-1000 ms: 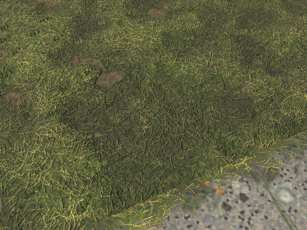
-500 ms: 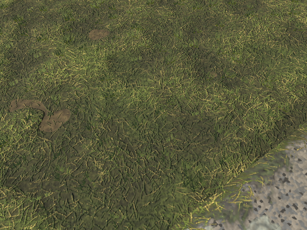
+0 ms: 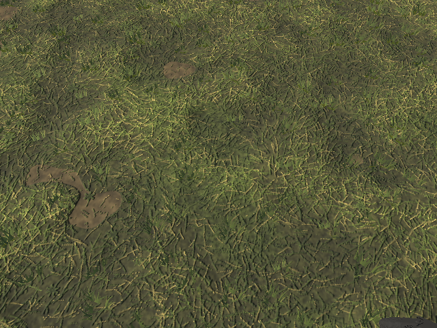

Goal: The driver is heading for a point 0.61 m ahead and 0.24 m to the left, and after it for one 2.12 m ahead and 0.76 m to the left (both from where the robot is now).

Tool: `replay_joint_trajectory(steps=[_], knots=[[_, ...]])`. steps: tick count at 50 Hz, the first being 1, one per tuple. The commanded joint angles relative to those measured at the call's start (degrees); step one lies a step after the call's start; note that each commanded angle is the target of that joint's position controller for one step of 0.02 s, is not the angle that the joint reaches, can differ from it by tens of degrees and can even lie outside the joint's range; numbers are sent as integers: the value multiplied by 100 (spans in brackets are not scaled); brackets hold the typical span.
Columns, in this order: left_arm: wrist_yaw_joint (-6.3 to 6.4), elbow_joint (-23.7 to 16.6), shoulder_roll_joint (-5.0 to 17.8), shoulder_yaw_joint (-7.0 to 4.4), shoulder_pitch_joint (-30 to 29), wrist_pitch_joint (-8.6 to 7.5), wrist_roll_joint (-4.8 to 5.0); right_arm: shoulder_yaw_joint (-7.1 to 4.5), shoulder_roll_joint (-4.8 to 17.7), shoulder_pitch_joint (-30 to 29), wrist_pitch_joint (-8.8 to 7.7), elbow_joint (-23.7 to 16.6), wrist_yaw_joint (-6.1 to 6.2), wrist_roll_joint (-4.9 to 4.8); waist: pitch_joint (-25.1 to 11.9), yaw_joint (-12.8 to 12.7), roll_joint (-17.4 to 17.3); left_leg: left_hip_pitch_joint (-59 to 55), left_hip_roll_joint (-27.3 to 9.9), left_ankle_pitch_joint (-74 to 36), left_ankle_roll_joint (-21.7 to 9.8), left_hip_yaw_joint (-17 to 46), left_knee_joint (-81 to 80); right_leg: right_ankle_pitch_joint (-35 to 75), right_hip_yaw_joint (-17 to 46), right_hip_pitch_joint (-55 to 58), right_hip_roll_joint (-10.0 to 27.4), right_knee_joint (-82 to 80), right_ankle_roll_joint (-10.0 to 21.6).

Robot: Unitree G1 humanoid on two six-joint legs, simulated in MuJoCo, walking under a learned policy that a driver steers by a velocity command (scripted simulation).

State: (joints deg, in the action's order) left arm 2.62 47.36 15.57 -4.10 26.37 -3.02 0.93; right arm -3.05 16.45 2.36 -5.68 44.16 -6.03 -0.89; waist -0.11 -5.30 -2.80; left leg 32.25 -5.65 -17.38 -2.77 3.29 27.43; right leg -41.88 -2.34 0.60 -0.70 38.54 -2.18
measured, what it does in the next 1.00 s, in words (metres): goes down, turning left: left foot 0.13 m lower, then right foot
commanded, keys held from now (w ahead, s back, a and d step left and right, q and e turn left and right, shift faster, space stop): w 0.38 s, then w+q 0.62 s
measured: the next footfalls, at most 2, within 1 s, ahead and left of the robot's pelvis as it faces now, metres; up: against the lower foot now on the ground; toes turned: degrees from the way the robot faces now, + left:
left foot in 0.06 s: +0.20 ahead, +0.15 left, -0.13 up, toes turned +3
right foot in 0.54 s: +0.54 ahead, -0.06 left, -0.13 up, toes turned +4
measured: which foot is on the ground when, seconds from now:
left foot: up 0.00-0.04, down 0.06-0.56, up 0.58-1.00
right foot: down 0.00-0.06, up 0.08-0.52, down 0.54-1.00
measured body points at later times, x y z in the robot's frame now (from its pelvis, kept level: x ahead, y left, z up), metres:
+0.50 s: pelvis +0.31 +0.05 -0.07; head +0.33 +0.06 +0.38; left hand +0.57 +0.25 -0.12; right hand +0.26 -0.20 -0.21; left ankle +0.16 +0.15 -0.80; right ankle +0.51 -0.07 -0.77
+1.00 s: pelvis +0.58 +0.09 -0.06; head +0.61 +0.10 +0.39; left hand +0.52 +0.36 -0.20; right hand +0.84 -0.09 -0.16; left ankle +0.70 +0.27 -0.76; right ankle +0.50 -0.06 -0.80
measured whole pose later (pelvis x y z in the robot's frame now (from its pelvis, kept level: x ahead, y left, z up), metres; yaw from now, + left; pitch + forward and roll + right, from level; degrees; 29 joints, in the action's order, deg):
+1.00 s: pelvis +0.58 +0.09 -0.06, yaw +18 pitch +2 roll -3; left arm 1.2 52.5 14.3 -5.1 18.4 -4.8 0.5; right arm -4.1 14.1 5.6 -0.7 43.0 -1.8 -0.8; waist 0.5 -3.8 -1.9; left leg 38.3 -5.5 1.7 -2.4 0.7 41.0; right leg -18.9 -14.5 2.1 1.2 15.5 -1.9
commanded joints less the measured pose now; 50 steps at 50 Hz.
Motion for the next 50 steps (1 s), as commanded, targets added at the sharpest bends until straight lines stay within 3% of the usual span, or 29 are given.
replay_joint_trajectory(steps=[1,2,3,4,5,6,7,8,10,12,14,15,16,17,19,21,24,26,27,28,29,30,31,32,33,35,39,44,50], knots=[[-68,-226,891,-172,-183,-45,-16,-221,604,783,23,115,135,17,149,552,141,-1159,202,28,-47,-305,-531,4326,867,-528,1000,966,766],[-120,-175,927,-152,-263,-63,-13,-315,798,1658,33,412,208,116,-369,1017,180,-2601,341,-259,-50,-723,-523,4760,608,-1044,741,2319,551],[-130,-6,580,-85,-42,-112,31,-396,1118,2654,33,713,232,182,-875,1459,-269,-4458,-225,-1250,-354,-320,156,2607,489,-2572,284,4659,96],[-195,174,-215,136,1177,-208,130,-307,1392,3041,9,799,195,363,-1932,1034,-1981,-6355,-1413,-2920,-1182,1270,1719,-1108,1201,-4545,-437,7421,-129],[-187,-5,155,128,1198,-342,307,-395,1362,3454,148,964,127,36,-2859,1275,-2024,-6522,-1743,-623,-1672,2663,655,-602,1475,-5050,-471,7729,-129],[-118,-230,263,108,410,-371,377,-324,1127,3330,282,987,177,32,-2352,1297,-1058,-6071,-1859,669,-1513,2624,32,-117,1179,-5693,-235,7800,-90],[3,-482,136,184,-113,-342,360,-291,1132,2815,347,1023,275,50,-1747,1026,-385,-5219,-1910,2278,-1499,2990,-698,727,537,-6073,60,7676,-3],[106,-630,262,189,-594,-277,281,-199,988,2215,290,836,331,93,-1276,912,-307,-4159,-2003,2405,-1695,3117,-971,1225,337,-6102,315,7855,11],[83,-802,211,173,-883,-67,62,114,227,1531,122,803,335,197,-591,492,156,-2125,-1730,1963,-1461,2334,-794,1638,618,-5498,595,7629,302],[-14,-1054,-278,326,-1075,49,44,163,239,1446,102,986,356,163,-35,241,-276,-1262,-1277,2021,-1206,1528,-884,1293,726,-5717,719,7053,544],[-82,-1164,-260,341,-1361,-31,7,183,171,1557,65,1075,450,195,244,183,-168,-1172,-860,2005,-1023,976,-1130,2589,675,-5958,850,5706,537],[-107,-1246,39,275,-1574,-97,-37,206,180,1293,28,927,547,156,472,72,3,-762,-402,1993,-822,389,-1364,3701,615,-5511,891,3821,421],[-109,-1198,101,249,-1778,-127,-186,184,245,1448,10,904,639,172,330,293,43,-478,-124,1703,-734,-69,-1515,4818,261,-4501,747,2544,281],[-123,-1223,-105,291,-2099,-149,-187,169,287,1808,-9,974,692,107,184,529,-20,-537,-99,1439,-717,-128,-1706,5374,100,-3800,605,1687,180],[-212,-1340,-302,341,-2541,-168,-3,101,519,2207,15,1128,754,-7,309,723,-120,-1344,-382,1357,-766,35,-1978,5459,95,-3552,428,518,76],[-317,-1466,-260,303,-3073,-228,97,49,521,2464,118,1183,777,-58,665,943,142,-2423,-618,1336,-774,319,-1851,5260,198,-3977,334,-543,110],[-455,-1524,-126,201,-3254,-333,54,-38,488,2778,294,1254,763,-2,647,966,-27,-3480,-882,905,-703,609,-1335,4671,278,-3918,220,-1195,317],[-438,-1395,112,69,-2764,-373,24,-101,504,2737,348,1189,735,50,236,682,-248,-3587,-716,-64,-606,630,-577,4016,127,-2897,-6,-1361,512],[-400,-1163,407,-75,-1831,-390,-35,-95,477,2549,334,1079,709,92,-413,225,-292,-3116,-423,-452,-502,467,382,4206,168,-1459,62,-1041,719],[-349,-980,836,-192,-606,-389,-151,-19,251,2368,280,821,683,188,-1482,-250,130,-1579,25,1009,-289,245,2229,5043,1164,834,1142,-393,1167],[-406,-686,1163,-312,-33,-356,-104,228,-541,3157,150,786,612,33,-2769,-43,1795,538,811,4808,35,176,4253,3444,3851,2896,2649,-1123,2107],[-375,-600,667,-232,263,-313,-97,5,191,2758,79,868,590,-145,-2566,-345,1273,1153,672,5053,44,805,4949,2243,4352,2659,2509,-1717,1953],[-312,-586,524,-158,-291,-301,-104,-138,533,2045,81,583,628,-233,-1410,-219,1114,1569,452,4480,46,566,5081,2329,3415,1708,2288,-1924,1604],[-292,-655,364,-99,-921,-306,-112,-157,503,1643,101,432,675,-167,-805,40,715,1328,180,3871,57,421,4812,2950,2658,600,2065,-2157,1452],[-309,-633,198,-72,-1301,-332,-127,-180,381,1552,148,391,692,-77,-451,274,703,1026,19,3586,79,385,4513,3308,2131,-208,1863,-2383,1389],[-345,-528,33,-63,-1672,-386,-160,-196,105,1877,326,434,681,-101,-253,635,897,341,-159,3369,98,366,4205,3468,1371,-1053,1568,-2798,1270],[-268,-225,348,-176,-1489,-444,-169,-223,19,1546,488,183,705,-21,20,720,573,767,-222,2725,175,454,3677,4179,570,-1196,1682,-3094,1381],[-121,36,589,-231,-1249,-353,-137,-175,-23,646,398,-162,541,-6,198,460,574,758,-110,1404,197,89,2076,4380,-380,-840,1514,-3070,1123],[-121,276,930,-348,-887,-186,37,-168,105,-200,432,-687,345,-6,496,240,633,698,58,2326,-130,-475,1170,4816,-765,76,1871,-2539,932]])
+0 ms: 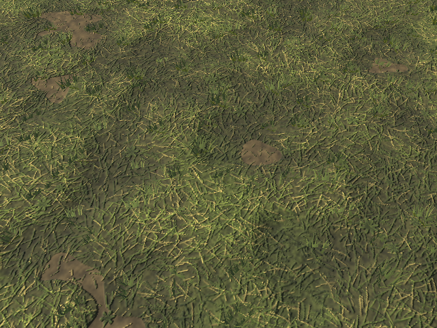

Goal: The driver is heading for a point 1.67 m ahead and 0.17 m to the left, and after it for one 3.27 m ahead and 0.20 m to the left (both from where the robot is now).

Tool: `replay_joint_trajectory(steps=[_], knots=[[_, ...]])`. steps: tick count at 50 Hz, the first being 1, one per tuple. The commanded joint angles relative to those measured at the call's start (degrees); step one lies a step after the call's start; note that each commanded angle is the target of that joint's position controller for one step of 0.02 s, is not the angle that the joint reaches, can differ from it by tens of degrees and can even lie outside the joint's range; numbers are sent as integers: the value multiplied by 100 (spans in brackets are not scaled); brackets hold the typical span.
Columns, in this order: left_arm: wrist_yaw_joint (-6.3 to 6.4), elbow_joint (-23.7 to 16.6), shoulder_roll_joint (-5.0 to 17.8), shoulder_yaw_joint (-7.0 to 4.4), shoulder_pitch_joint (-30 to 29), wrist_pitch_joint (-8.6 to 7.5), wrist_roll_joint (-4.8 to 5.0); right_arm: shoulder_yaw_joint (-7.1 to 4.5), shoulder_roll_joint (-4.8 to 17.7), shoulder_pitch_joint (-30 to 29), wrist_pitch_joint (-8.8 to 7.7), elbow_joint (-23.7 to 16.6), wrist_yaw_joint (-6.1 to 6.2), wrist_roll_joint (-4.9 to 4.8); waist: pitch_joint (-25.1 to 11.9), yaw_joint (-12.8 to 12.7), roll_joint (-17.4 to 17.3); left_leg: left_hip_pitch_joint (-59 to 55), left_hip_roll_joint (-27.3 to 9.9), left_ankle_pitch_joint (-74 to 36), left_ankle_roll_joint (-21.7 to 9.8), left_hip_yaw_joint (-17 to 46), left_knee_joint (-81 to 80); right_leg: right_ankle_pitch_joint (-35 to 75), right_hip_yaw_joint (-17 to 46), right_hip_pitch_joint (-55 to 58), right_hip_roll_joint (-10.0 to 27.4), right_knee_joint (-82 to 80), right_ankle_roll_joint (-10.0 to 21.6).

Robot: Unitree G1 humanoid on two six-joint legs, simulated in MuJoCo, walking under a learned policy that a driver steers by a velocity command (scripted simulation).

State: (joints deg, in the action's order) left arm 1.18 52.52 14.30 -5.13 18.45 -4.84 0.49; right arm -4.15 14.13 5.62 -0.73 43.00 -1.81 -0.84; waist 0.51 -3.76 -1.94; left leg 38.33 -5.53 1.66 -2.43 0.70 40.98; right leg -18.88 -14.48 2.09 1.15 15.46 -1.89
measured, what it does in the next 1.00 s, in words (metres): walks ahead, turning left: left foot, then right foot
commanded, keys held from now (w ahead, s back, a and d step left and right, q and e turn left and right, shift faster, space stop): w+q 0.38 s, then w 0.62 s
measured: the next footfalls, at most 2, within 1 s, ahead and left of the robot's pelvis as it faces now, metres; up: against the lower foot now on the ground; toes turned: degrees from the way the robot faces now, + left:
left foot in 0.08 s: +0.21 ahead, +0.13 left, +0.00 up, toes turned +6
right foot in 0.58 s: +0.54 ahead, +0.00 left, +0.00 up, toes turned +19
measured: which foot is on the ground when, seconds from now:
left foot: up 0.00-0.06, down 0.08-0.60, up 0.62-1.00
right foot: down 0.00-0.08, up 0.10-0.56, down 0.58-1.00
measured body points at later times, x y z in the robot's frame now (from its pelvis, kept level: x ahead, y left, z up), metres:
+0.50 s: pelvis +0.29 +0.06 +0.01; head +0.31 +0.08 +0.45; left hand +0.46 +0.34 -0.08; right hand +0.39 -0.21 -0.10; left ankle +0.17 +0.12 -0.73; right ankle +0.50 -0.04 -0.70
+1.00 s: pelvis +0.56 +0.11 +0.01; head +0.59 +0.12 +0.46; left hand +0.45 +0.37 -0.12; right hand +0.85 -0.02 -0.07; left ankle +0.68 +0.32 -0.69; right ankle +0.50 -0.01 -0.73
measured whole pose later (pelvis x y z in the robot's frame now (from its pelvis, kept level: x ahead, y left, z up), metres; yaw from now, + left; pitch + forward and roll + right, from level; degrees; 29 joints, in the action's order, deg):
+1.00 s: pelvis +0.56 +0.11 +0.01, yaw +19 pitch +2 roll -1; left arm -0.7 51.5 15.1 -2.7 21.7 -4.6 1.2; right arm -2.7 14.1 3.3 -4.0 38.5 -1.1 -0.8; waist 1.1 -6.1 -2.2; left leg 35.8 -4.4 -1.7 -0.4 2.0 33.3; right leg -15.6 -0.8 -0.4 -3.1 13.5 2.5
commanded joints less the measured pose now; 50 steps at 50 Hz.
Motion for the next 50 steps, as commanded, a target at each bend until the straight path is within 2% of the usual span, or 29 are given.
replay_joint_trajectory(steps=[1,2,3,4,5,6,7,8,9,10,11,14,17,19,22,25,27,28,29,30,31,32,33,34,35,36,39,45,50], knots=[[24,-246,1145,-267,-153,29,107,-97,413,-444,-62,-616,-96,-7,337,189,625,-194,202,773,-284,-399,-240,3384,360,18,1704,101,841],[26,-257,1234,-286,-216,63,135,-168,528,-152,-60,-592,-103,-6,104,386,713,-732,443,1085,-412,-624,-290,4438,252,46,1676,665,769],[26,-276,1270,-279,-341,105,162,-305,736,628,-66,-413,-106,-33,-293,855,641,-1790,774,908,-598,-823,-641,5163,55,-124,1489,1747,638],[36,-314,1133,-212,-278,102,89,-533,1175,1685,-45,-113,-26,-61,-866,1294,335,-3561,874,627,-848,-497,-773,4581,-45,-1134,1241,3306,387],[-12,-661,423,17,-11,0,-169,-698,1989,1918,-57,-64,60,-109,-1171,915,-1284,-5392,-645,1161,-1742,2509,-1284,151,105,-3711,326,5602,-27],[-96,-761,482,85,-140,-277,-35,-585,1860,2066,-164,-294,29,-29,-2274,952,-1125,-6117,-1383,1921,-2353,4918,-2382,-1627,1668,-4582,-250,6492,10],[-149,-909,865,-22,-814,-398,218,-443,1382,1976,-238,-226,-11,57,-1675,1125,-559,-5926,-1256,1488,-1965,4180,-2516,-1126,1925,-5195,13,6588,173],[-132,-935,784,14,-969,-451,184,-379,1160,1672,-283,-234,-4,14,-1126,946,-382,-5181,-1023,964,-1731,3320,-2396,-624,1878,-5188,255,6168,305],[-76,-849,768,-7,-968,-451,12,-312,935,1190,-292,-336,6,-12,-802,682,-11,-4316,-775,417,-1520,2679,-2362,-230,1907,-4754,491,5667,319],[-50,-810,842,-69,-910,-380,-69,-237,729,858,-297,-436,16,18,-618,451,-44,-3629,-581,-217,-1408,2232,-2466,10,1925,-4261,639,5276,299],[-58,-839,824,-86,-857,-289,-70,-216,692,760,-306,-492,37,46,-592,323,-127,-3267,-496,-525,-1402,2093,-2584,148,1930,-3952,663,5068,255],[-51,-986,602,-43,-1084,-142,-126,-263,877,967,-350,-451,150,-32,-453,282,33,-2883,-336,-1136,-1426,1699,-2734,637,1783,-3894,513,4257,6],[-76,-1210,421,46,-1801,-151,-130,-278,947,1235,-326,-370,259,-57,-202,497,-96,-2679,-66,-865,-1214,1411,-2752,1682,1726,-3829,254,2834,-100],[-139,-1316,377,84,-2157,-181,-77,-278,946,1355,-301,-329,281,-51,-100,640,-281,-2518,68,-416,-1050,1352,-2725,2303,1680,-3506,53,2009,-73],[-229,-1420,448,99,-2431,-232,-20,-255,880,1638,-309,-157,271,-57,-16,816,-366,-2697,-119,23,-979,1541,-2666,2719,1691,-3232,-10,1515,20],[-305,-1478,629,66,-2431,-306,-32,-249,865,1821,-272,-31,294,-36,42,812,-412,-3439,-441,-186,-947,1887,-2267,2146,1742,-3369,19,1267,240],[-306,-1417,753,20,-2095,-349,-39,-263,914,1731,-223,-28,305,-19,-29,608,-528,-3695,-472,-1065,-851,1942,-1876,1648,1576,-2964,-85,1098,443],[-282,-1258,884,-55,-1550,-369,-76,-232,850,1616,-209,-75,297,-11,-341,328,-482,-3662,-213,-1924,-734,1771,-1291,1713,1461,-2164,-180,944,609],[-262,-1106,1093,-125,-684,-376,-146,-152,703,1458,-214,-192,269,46,-1054,-81,-274,-3077,86,-1794,-560,1515,-94,1942,1949,-729,353,1211,942],[-243,-960,1551,-253,236,-342,-208,-42,373,2133,-267,-217,266,28,-1997,-84,942,-1258,871,107,-110,979,2005,1610,3934,1482,1547,1218,1793],[-313,-724,1327,-214,520,-295,-34,2,399,2457,-323,-136,259,-81,-2154,-44,2007,57,1181,3120,52,967,3187,295,5850,2042,2190,360,2230],[-304,-801,926,-96,193,-268,82,-96,875,1900,-352,-189,250,-128,-1241,-140,1219,650,822,2857,25,1149,3609,-600,5501,1401,2029,166,1953],[-274,-906,753,-26,-228,-207,27,-95,929,1304,-366,-333,241,-96,-643,-88,684,641,534,2336,6,883,3493,-475,4667,569,1791,65,1708],[-274,-919,643,36,-510,-169,-36,-90,853,961,-383,-428,229,-1,-158,67,398,515,311,1981,12,671,3089,93,4105,-238,1539,-139,1618],[-269,-928,544,85,-635,-177,-87,-114,805,927,-379,-446,226,63,-72,223,441,247,110,1723,17,630,2702,574,3752,-649,1351,-260,1532],[-271,-906,529,104,-655,-183,-114,-102,692,1034,-365,-428,216,50,-80,324,568,-17,29,1605,38,567,2482,918,3495,-892,1200,-371,1491],[-249,-769,731,65,-495,-219,-44,-36,456,945,-330,-484,225,62,-86,367,661,-19,-74,1303,166,350,1810,1851,2924,-1071,1105,-613,1589],[-168,-521,973,32,9,-112,64,77,266,-179,-391,-756,151,42,41,8,553,-295,74,-459,272,67,-276,2390,2053,-957,819,-681,1320],[-158,-266,1046,42,505,24,86,83,342,-942,-445,-1045,3,-31,280,-201,593,-218,257,-268,136,-9,-1009,2422,2198,-219,1180,-365,1265]])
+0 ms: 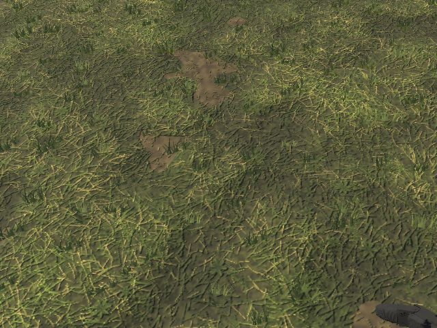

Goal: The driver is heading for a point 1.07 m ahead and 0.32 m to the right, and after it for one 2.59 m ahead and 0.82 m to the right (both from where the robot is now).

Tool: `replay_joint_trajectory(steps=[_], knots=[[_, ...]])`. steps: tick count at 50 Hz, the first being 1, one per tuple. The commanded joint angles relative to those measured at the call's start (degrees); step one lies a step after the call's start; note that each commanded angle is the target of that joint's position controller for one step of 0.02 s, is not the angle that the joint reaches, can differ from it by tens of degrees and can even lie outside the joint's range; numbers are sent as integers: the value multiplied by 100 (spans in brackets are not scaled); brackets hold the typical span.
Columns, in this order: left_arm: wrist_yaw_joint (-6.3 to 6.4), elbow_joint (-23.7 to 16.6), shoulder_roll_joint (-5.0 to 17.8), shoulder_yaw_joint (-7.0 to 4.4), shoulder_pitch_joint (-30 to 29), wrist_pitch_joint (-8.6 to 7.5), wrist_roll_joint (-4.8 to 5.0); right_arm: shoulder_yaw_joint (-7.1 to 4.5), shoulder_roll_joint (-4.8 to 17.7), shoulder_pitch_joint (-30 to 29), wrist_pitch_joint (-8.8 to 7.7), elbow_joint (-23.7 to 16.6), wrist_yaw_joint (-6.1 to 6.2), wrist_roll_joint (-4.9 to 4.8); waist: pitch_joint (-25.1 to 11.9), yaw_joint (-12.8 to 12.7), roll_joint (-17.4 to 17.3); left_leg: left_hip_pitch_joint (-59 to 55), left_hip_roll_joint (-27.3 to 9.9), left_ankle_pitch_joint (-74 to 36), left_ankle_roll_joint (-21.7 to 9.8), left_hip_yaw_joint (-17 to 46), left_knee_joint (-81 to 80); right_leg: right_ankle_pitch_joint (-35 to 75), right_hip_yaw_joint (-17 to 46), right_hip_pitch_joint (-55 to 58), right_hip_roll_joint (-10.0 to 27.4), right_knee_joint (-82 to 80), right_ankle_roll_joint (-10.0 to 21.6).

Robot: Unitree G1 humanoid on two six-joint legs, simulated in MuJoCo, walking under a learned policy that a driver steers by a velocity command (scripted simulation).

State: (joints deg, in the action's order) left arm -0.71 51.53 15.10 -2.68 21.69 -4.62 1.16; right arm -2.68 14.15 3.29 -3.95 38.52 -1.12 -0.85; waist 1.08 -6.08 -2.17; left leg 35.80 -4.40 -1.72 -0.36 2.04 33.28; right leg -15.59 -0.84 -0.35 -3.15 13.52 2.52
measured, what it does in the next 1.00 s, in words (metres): walks ahead: left foot, then right foot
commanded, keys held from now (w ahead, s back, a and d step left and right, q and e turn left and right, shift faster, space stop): w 0.76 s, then w+e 0.24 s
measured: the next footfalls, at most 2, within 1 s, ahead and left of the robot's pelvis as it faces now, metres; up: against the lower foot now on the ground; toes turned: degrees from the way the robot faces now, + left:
left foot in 0.10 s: +0.23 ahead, +0.14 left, +0.00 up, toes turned +1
right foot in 0.62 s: +0.52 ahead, -0.11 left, +0.00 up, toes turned -3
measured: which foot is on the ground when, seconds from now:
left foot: up 0.00-0.08, down 0.10-0.64, up 0.66-1.00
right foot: down 0.00-0.12, up 0.14-0.60, down 0.62-1.00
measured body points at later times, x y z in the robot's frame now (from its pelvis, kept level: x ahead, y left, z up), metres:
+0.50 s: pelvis +0.27 +0.03 +0.00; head +0.30 +0.03 +0.45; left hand +0.48 +0.27 -0.10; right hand +0.28 -0.25 -0.12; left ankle +0.19 +0.13 -0.74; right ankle +0.46 -0.13 -0.70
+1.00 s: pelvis +0.54 -0.02 +0.00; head +0.57 -0.03 +0.45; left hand +0.56 +0.26 -0.12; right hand +0.73 -0.28 -0.09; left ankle +0.73 +0.15 -0.69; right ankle +0.48 -0.11 -0.74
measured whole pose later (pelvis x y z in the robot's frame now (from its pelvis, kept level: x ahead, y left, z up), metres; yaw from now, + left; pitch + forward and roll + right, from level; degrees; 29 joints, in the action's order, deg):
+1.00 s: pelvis +0.54 -0.02 +0.00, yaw -5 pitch +2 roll -1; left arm -0.2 51.0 15.1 -2.9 21.4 -4.0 1.0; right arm -2.9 15.7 3.6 -4.5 43.4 -0.3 -0.2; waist 0.6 -4.9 -2.3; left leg 36.1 -5.2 -2.1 2.0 4.3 34.8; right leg -12.6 1.1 -4.4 -3.5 15.0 3.0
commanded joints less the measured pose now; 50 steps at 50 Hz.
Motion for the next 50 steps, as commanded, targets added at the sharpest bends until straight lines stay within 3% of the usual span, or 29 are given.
replay_joint_trajectory(steps=[1,3,4,5,6,7,8,9,10,11,13,15,18,21,26,29,30,31,32,33,34,35,36,37,38,40,43,47,50], knots=[[45,-136,1014,-217,196,38,22,-73,383,-746,-142,-637,-98,-31,229,71,653,-3,177,289,-144,-151,-346,2277,866,197,1693,-48,786],[77,-119,1140,-250,94,96,24,-146,564,-384,-170,-577,-117,-13,5,369,768,-683,360,649,-327,-283,-566,3382,798,354,1710,460,663],[90,-137,1143,-242,-17,118,35,-245,739,261,-173,-390,-92,13,-386,747,744,-1655,512,526,-487,-433,-768,4230,587,224,1521,1160,544],[103,-221,1018,-183,-96,111,-15,-376,1053,1231,-166,-136,-36,59,-1059,1171,628,-3219,211,263,-743,-144,-577,4053,376,-487,1257,2310,362],[89,-424,514,-14,233,18,-118,-505,1623,2088,-133,-31,23,196,-2045,1267,-424,-5574,-1286,259,-1470,1899,-412,1903,11,-2572,583,4499,-6],[44,-344,353,69,480,-97,-70,-458,1442,2260,-89,87,6,72,-2613,1203,-1372,-6191,-1947,997,-2020,3821,-1186,-1673,475,-3805,72,5735,-126],[4,-432,925,-90,52,-170,65,-330,1072,1993,-61,68,10,36,-1823,1258,-830,-5607,-1708,1559,-1765,3357,-1394,-1566,744,-4382,440,6180,-74],[-13,-580,955,-98,-440,-197,122,-269,921,1606,-47,22,22,35,-1110,1145,-519,-4758,-1455,1443,-1560,2550,-1535,-1067,557,-4472,703,6069,-46],[-1,-621,870,-96,-656,-185,49,-221,802,1259,-54,17,-5,76,-620,954,-131,-3904,-1198,1065,-1454,2035,-1778,-658,448,-4293,891,5692,-82],[20,-605,838,-133,-654,-128,-33,-175,653,1021,-89,-3,-26,110,-402,756,-139,-3329,-999,724,-1371,1683,-1988,-374,478,-3981,1051,5355,-120],[26,-535,594,-97,-407,-3,-49,-185,653,878,-153,47,-50,106,-308,510,-284,-2711,-860,413,-1415,1331,-2323,-116,456,-3521,1131,5078,-221],[58,-599,510,-84,-557,73,-83,-219,773,935,-216,161,-37,86,-173,448,-215,-2485,-817,90,-1472,988,-2506,229,416,-3620,1159,4696,-329],[44,-776,438,-51,-1161,60,-126,-250,901,1165,-202,334,33,77,-8,596,-83,-2535,-687,-92,-1371,578,-2610,1220,383,-3810,1151,3643,-397],[-21,-920,338,6,-1771,2,-96,-267,1026,1430,-161,494,79,36,105,821,-70,-2577,-550,10,-1187,249,-2608,2025,227,-3517,955,2563,-363],[-159,-1216,462,8,-2444,-55,-32,-303,1155,1888,-48,821,108,-35,246,1009,-119,-3419,-921,113,-1082,381,-2255,1740,236,-3580,791,1797,-169],[-202,-1178,657,-65,-2084,-100,-46,-334,1250,1801,47,901,148,-45,16,717,-261,-3788,-1005,-916,-900,390,-1659,1134,54,-2914,587,1517,75],[-178,-996,815,-163,-1479,-105,-67,-313,1216,1720,81,898,161,-41,-341,386,-221,-3708,-775,-1770,-771,185,-942,1132,-128,-2043,401,1366,211],[-123,-739,1146,-305,-519,-104,-96,-224,1011,1757,92,844,182,24,-1045,21,-22,-3097,-459,-1592,-579,-80,305,1385,140,-552,679,1563,448],[-84,-646,1725,-447,184,-69,-185,-46,480,2329,-3,686,149,73,-1968,65,1115,-828,313,294,-128,-464,2576,868,2403,1825,2128,1530,1279],[-97,-567,1458,-380,414,-26,-68,-15,449,2316,-118,767,131,64,-2380,-28,1773,253,763,3435,-38,168,3666,74,4168,2327,2565,613,1615],[-94,-613,1158,-265,103,-24,-34,-158,973,1878,-198,659,86,-85,-1636,-47,1293,854,408,3291,-125,468,4167,-520,3680,1785,2420,440,1364],[-80,-708,1007,-216,-301,-15,-59,-156,1000,1444,-227,532,80,-143,-1016,78,949,943,104,2792,-197,277,4047,-408,2951,979,2229,336,1179],[-93,-743,851,-169,-665,-20,-111,-159,952,1207,-213,488,104,-66,-542,240,631,769,-107,2345,-192,168,3674,-15,2411,143,2002,125,1105],[-104,-778,677,-118,-891,-55,-165,-192,911,1247,-152,508,128,-6,-367,450,726,404,-290,2036,-184,219,3334,382,2045,-416,1819,-53,1029],[-116,-778,623,-106,-1005,-78,-183,-184,806,1387,-81,561,133,7,-313,588,820,83,-345,1861,-149,223,3185,607,1815,-768,1699,-226,1022],[-117,-712,705,-133,-953,-132,-132,-165,654,1407,-5,558,161,70,-239,691,744,-73,-350,1626,-38,145,2850,1110,1540,-1086,1578,-450,1143],[-21,-586,897,-205,-698,-116,-92,-145,593,804,-25,345,184,133,-50,605,537,235,-311,825,154,140,1821,1597,1270,-1023,1493,-585,1176],[85,-440,1014,-252,-321,-39,-14,-82,445,-25,-116,173,107,82,70,342,562,-179,-8,-215,265,52,313,1462,963,-1039,1246,-502,950],[117,-320,1037,-270,18,35,34,-69,486,-536,-185,28,22,20,152,174,606,-378,149,-277,271,74,-217,1217,1184,-830,1364,-258,933]])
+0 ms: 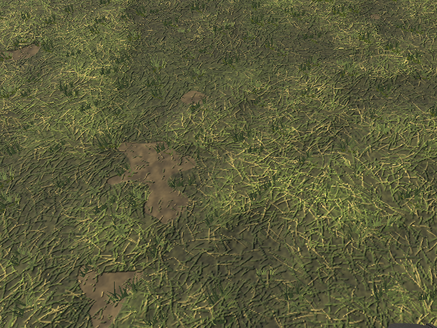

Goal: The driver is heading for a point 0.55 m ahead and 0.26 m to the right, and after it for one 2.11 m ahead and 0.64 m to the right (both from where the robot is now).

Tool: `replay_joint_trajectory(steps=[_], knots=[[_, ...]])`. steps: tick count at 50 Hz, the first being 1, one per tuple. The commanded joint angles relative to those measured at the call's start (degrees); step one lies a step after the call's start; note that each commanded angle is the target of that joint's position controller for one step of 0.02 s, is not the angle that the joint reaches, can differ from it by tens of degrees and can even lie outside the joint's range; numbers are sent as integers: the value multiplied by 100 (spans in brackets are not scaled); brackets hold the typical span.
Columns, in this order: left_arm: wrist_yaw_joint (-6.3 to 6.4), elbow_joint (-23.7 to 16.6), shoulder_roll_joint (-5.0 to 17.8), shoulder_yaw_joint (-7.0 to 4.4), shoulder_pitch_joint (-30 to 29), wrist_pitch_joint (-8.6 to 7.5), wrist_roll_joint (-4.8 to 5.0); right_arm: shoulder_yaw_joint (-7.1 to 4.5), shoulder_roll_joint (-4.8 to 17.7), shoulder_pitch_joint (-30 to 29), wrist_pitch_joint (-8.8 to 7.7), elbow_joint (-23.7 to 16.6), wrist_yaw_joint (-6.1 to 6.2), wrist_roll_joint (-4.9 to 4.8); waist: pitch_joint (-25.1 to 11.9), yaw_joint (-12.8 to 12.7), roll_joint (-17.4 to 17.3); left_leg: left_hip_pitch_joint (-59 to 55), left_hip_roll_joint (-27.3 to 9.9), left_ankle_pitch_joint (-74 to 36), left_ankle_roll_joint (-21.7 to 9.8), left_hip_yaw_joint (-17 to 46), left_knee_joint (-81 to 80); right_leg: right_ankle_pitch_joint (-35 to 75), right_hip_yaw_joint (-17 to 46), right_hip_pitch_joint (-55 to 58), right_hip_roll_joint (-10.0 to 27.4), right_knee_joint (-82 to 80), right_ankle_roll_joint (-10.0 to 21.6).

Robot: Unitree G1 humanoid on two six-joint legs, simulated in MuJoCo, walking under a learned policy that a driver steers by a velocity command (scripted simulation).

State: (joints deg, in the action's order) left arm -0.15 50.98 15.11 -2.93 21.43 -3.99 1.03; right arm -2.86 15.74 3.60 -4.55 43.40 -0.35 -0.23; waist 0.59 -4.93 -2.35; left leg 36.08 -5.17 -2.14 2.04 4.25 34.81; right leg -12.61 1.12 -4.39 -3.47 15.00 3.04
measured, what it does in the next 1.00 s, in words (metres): walks ahead, turning right: left foot, then right foot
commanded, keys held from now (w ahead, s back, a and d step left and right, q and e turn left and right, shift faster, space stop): w+e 1.00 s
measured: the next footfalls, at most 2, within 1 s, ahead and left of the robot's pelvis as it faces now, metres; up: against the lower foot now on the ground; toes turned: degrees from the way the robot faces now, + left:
left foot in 0.12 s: +0.24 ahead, +0.15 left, +0.00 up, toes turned -6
right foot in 0.64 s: +0.44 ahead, -0.18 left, +0.00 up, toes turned -26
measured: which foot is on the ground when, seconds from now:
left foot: up 0.00-0.10, down 0.12-0.64, up 0.66-1.00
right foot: down 0.00-0.14, up 0.16-0.62, down 0.64-1.00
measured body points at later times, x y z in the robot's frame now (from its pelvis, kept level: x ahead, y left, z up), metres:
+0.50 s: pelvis +0.25 +0.02 -0.01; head +0.28 +0.01 +0.44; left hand +0.51 +0.22 -0.10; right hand +0.20 -0.26 -0.13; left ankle +0.21 +0.15 -0.75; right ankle +0.37 -0.17 -0.69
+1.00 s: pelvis +0.49 -0.12 +0.00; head +0.51 -0.16 +0.45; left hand +0.70 +0.09 -0.10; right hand +0.54 -0.46 -0.09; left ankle +0.76 -0.07 -0.69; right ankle +0.41 -0.16 -0.75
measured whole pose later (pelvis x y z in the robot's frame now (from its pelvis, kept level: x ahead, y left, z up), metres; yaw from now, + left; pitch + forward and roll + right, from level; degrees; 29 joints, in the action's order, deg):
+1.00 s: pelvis +0.49 -0.12 +0.00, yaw -35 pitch +2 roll +1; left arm 0.5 41.3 15.9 -4.0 20.6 -2.6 1.1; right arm -3.3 16.9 1.2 -5.2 42.4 -0.7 0.3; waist 2.0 -4.0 -2.5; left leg 37.3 -4.0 -2.2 3.4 5.9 36.1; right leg -13.7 7.4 -6.8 -6.0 19.5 4.9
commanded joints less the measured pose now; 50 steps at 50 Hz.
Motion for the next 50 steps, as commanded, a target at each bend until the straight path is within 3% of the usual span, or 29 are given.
replay_joint_trajectory(steps=[1,4,5,6,7,8,9,10,11,12,13,17,23,26,28,30,31,32,33,34,35,36,37,38,39,41,44,47,50], knots=[[76,-249,1040,-255,91,-1,58,-61,381,-664,-154,-502,-82,-56,211,58,655,-462,249,-145,0,-97,-532,844,1114,-305,1457,-277,854],[121,-270,1121,-312,10,76,45,-145,641,-394,-233,-458,-106,-70,93,314,834,-1086,310,409,-159,-77,-845,889,1471,-111,1593,221,698],[124,-293,1047,-293,-41,99,36,-206,744,37,-250,-332,-84,-59,-98,550,834,-1724,348,526,-277,-170,-1020,1157,1426,-201,1441,619,590],[111,-352,811,-214,-61,96,-5,-317,988,771,-276,-166,-38,6,-641,875,682,-2914,117,564,-496,-27,-951,1313,1210,-566,1073,1580,413],[106,-540,411,-79,-42,90,-144,-421,1387,1741,-256,-63,17,68,-1597,1209,-173,-4504,-1002,708,-813,1063,-802,-26,715,-1523,563,3402,169],[92,-738,115,0,648,-13,42,-477,1648,1875,-167,54,-23,83,-2061,803,-2019,-5772,-2001,2122,-1568,3538,-1534,-2249,375,-3461,9,5009,-57],[105,-602,767,-146,430,-27,143,-323,1016,1651,-162,-60,-38,45,-1504,942,-1146,-5319,-1824,2942,-1438,3477,-1789,-2010,788,-3986,401,5700,-86],[100,-697,993,-227,-49,-10,155,-238,724,1371,-163,-92,-24,14,-856,972,-683,-4653,-1622,2693,-1219,2527,-1846,-1465,699,-4115,593,5768,-77],[112,-709,891,-231,-207,23,121,-193,620,1051,-162,-97,-33,42,-553,809,-316,-4018,-1377,2021,-1129,1903,-1972,-1018,602,-3874,806,5661,-128],[102,-754,814,-250,-320,56,67,-162,474,840,-153,-63,-35,62,-282,703,-327,-3574,-1198,1551,-1122,1433,-2126,-728,596,-3763,944,5415,-164],[71,-785,700,-257,-291,109,75,-154,448,731,-166,-30,-24,100,-175,581,-478,-3228,-1083,1240,-1090,1029,-2287,-534,583,-3499,1081,5276,-188],[30,-1033,435,-219,-589,265,52,-246,620,724,-239,144,16,86,39,506,-243,-2960,-1081,284,-1269,137,-2652,-33,480,-3621,1180,4769,-321],[-167,-1387,300,-126,-1498,218,26,-334,918,914,-135,313,94,46,262,785,-61,-3207,-969,-130,-1135,-983,-2730,1316,45,-3425,1064,2979,-270],[-253,-1618,335,-115,-1932,236,27,-386,1064,1142,-45,429,100,-43,410,896,-52,-3644,-1114,-238,-1030,-1222,-2602,1151,-161,-3406,986,2468,-125],[-297,-1738,438,-154,-2010,257,18,-428,1181,1176,33,477,100,-109,408,820,-107,-3966,-1209,-947,-924,-1373,-2270,704,-338,-3260,842,2271,46],[-298,-1718,663,-278,-1593,294,-1,-483,1360,1094,111,455,122,-171,45,486,-286,-4096,-1178,-2828,-801,-1579,-1348,127,-681,-2451,442,2212,291],[-277,-1532,861,-412,-846,307,15,-482,1375,996,162,433,130,-201,-339,32,-219,-3904,-1019,-3375,-677,-1754,-316,263,-843,-1460,151,1910,471],[-189,-1228,1254,-628,182,348,32,-409,1199,1081,161,407,149,-135,-867,-418,38,-2970,-781,-2696,-446,-1835,1148,494,-579,209,45,1726,700],[-82,-1179,1977,-766,375,360,92,-167,445,1528,78,126,97,176,-1221,18,1667,-470,5,1986,-65,-1747,3327,312,2077,2154,1551,1510,1507],[-136,-1442,1873,-661,381,239,54,-81,453,1358,-154,-24,29,66,-2274,-14,1535,596,689,3809,-31,-284,4378,-999,4698,2848,2315,377,2239],[-192,-1398,1423,-519,261,136,3,-208,937,597,-289,-175,-25,-202,-1628,-252,844,1172,384,3288,-173,49,4517,-868,4119,2467,2213,61,1837],[-191,-1382,1270,-467,6,70,-7,-185,889,427,-364,-245,-21,-224,-1002,-73,695,1195,157,2750,-292,-4,4116,-477,3372,1696,1999,83,1627],[-175,-1440,1069,-399,-416,56,-1,-194,865,486,-374,-141,32,-83,-632,205,349,814,-72,2359,-275,15,3638,121,2729,860,1740,102,1431],[-150,-1531,910,-340,-721,56,-52,-237,918,608,-328,-86,56,9,-464,436,436,357,-212,2098,-240,51,3235,655,2296,212,1547,20,1340],[-126,-1605,852,-312,-855,57,-97,-255,923,690,-251,-69,42,28,-408,558,538,48,-249,1946,-193,60,3051,889,2124,-171,1421,-112,1316],[-68,-1599,915,-327,-811,23,-65,-240,768,701,-139,-87,43,87,-359,618,490,-119,-181,1688,-27,-45,2610,1416,1818,-549,1300,-236,1357],[46,-1482,1064,-373,-490,15,-32,-182,589,125,-85,-283,60,121,-145,454,475,76,-15,795,169,-75,1535,1557,1517,-697,1129,-288,1256],[104,-1376,1059,-376,-266,52,-2,-121,463,-451,-121,-448,0,69,-15,233,662,-197,229,-133,188,-66,336,1041,1376,-812,921,-229,1014],[120,-1235,1088,-393,-11,80,34,-105,492,-880,-183,-618,-80,3,93,73,717,-454,387,-403,124,-38,-272,750,1607,-738,1006,-86,928]])
Velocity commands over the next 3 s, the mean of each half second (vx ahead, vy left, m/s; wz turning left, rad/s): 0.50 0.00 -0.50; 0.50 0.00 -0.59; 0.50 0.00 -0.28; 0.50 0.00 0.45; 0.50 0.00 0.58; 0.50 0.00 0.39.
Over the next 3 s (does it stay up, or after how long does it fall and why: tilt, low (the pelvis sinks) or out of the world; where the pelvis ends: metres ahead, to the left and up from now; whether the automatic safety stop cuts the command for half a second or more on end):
stays up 1.45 -0.55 -0.01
